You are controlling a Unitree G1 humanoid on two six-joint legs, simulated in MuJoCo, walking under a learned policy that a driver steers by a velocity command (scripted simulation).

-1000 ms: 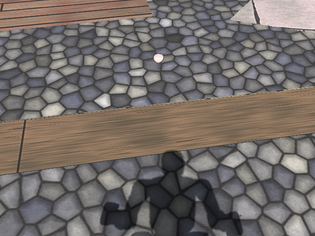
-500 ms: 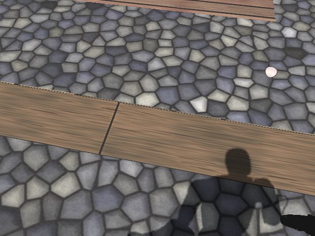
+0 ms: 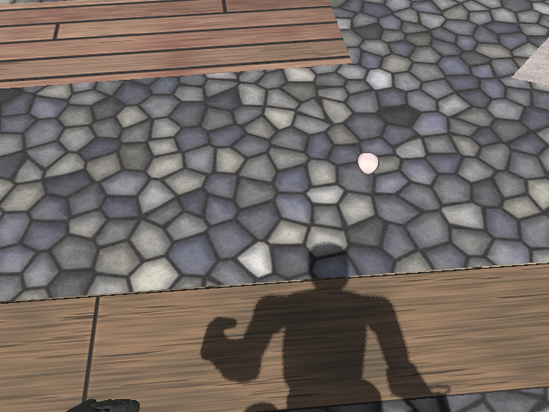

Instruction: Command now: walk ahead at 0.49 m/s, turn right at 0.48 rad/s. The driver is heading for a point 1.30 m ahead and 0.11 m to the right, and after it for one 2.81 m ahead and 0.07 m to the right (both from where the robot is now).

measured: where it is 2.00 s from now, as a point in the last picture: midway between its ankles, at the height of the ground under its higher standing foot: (311, 246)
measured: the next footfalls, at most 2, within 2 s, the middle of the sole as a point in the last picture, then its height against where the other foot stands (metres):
right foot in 0.02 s outside the picture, level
left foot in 0.46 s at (227, 404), level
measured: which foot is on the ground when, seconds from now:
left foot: down 0.00-0.04, up 0.06-0.44, down 0.46-1.00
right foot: up 0.00-0.00, down 0.02-0.46, up 0.48-0.98, down 1.00-1.00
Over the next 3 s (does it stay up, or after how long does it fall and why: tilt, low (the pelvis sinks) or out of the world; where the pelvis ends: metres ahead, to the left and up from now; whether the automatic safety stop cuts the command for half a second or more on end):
stays up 1.24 -0.07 0.01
